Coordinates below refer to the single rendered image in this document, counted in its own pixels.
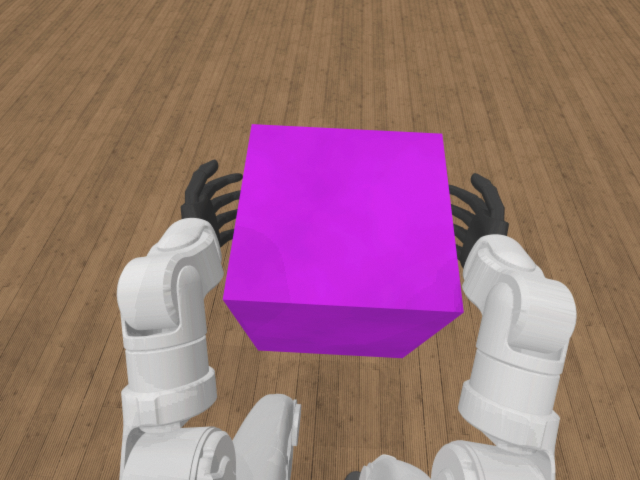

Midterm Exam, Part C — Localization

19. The robot right hand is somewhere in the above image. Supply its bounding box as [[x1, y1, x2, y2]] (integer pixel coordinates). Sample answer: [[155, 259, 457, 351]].
[[448, 173, 509, 269]]

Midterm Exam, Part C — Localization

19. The robot left forearm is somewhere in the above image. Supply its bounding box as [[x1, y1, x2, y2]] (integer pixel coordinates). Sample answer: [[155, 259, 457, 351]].
[[117, 218, 224, 480]]

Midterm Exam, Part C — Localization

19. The robot right shin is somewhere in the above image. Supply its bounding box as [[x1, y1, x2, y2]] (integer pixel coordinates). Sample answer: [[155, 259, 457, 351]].
[[372, 454, 397, 464]]

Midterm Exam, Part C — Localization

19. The left robot upper arm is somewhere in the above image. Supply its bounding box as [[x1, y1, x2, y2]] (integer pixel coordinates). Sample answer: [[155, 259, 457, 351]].
[[122, 427, 236, 480]]

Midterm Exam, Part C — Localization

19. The carton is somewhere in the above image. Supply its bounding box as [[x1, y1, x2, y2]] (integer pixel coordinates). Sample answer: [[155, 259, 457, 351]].
[[223, 124, 464, 358]]

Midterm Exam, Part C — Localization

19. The right robot upper arm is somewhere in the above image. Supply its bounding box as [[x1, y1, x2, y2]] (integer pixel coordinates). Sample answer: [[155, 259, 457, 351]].
[[431, 440, 546, 480]]

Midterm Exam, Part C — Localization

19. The robot right forearm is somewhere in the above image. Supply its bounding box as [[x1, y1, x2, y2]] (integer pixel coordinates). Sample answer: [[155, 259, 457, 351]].
[[458, 234, 577, 480]]

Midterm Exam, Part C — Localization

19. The robot right thigh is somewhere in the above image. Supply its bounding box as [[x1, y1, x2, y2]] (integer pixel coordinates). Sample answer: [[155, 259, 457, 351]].
[[359, 458, 431, 480]]

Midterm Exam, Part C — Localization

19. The robot left hand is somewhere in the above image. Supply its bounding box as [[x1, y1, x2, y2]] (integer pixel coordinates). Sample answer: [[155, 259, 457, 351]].
[[181, 160, 243, 248]]

